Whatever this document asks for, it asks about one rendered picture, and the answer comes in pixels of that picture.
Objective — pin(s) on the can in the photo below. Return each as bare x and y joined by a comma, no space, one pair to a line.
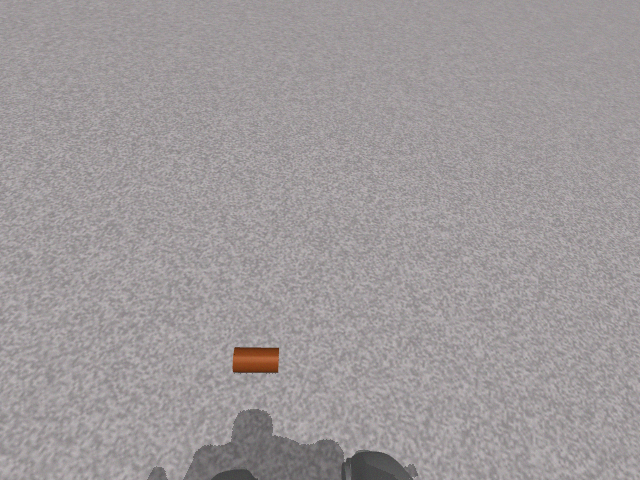
246,359

